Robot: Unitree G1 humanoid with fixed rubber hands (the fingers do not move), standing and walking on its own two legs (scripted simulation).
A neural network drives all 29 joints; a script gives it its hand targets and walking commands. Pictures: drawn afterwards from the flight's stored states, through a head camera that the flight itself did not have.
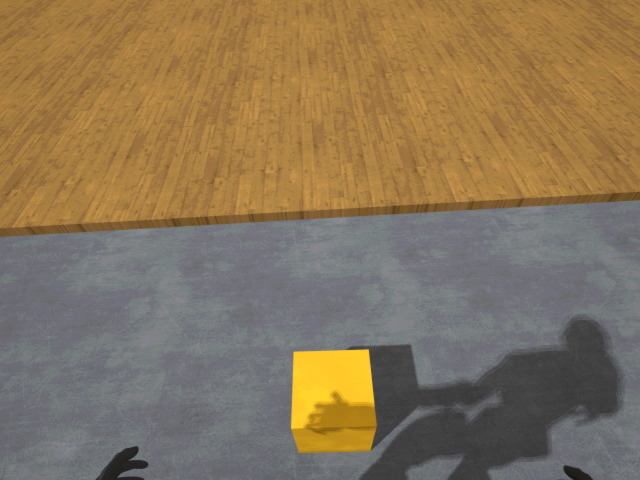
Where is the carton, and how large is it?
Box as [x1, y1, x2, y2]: [291, 349, 376, 452]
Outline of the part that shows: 368,349 294,352 291,429 299,452 370,450 376,423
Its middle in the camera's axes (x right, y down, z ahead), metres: +0.03 +0.46 +1.10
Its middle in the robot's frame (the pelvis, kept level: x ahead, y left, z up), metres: +0.43 +0.03 -0.66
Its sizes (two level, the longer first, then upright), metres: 0.210 0.200 0.250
